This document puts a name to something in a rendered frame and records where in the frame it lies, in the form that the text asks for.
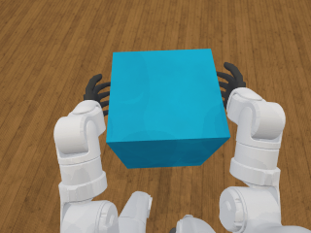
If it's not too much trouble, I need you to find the robot thigh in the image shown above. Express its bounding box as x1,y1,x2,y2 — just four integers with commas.
118,191,153,233
176,216,216,233

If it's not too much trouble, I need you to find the right robot thigh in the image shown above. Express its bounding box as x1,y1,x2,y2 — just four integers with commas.
176,216,216,233

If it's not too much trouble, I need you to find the carton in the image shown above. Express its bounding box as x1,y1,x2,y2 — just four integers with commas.
106,49,230,169

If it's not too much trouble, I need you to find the robot left hand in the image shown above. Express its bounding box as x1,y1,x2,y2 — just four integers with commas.
83,74,111,116

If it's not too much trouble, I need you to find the right robot upper arm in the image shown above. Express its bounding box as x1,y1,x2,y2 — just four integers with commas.
219,186,311,233

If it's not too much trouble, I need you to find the robot right hand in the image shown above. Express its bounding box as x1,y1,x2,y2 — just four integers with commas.
216,62,246,109

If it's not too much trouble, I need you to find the left robot upper arm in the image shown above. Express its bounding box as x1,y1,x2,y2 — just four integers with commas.
60,200,120,233

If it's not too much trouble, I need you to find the left robot thigh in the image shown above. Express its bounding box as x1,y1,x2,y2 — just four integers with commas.
118,191,153,233

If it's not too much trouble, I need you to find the robot right forearm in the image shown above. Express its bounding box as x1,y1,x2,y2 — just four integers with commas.
226,87,286,216

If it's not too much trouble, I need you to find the robot left forearm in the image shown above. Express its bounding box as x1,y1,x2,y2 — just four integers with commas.
53,100,108,233

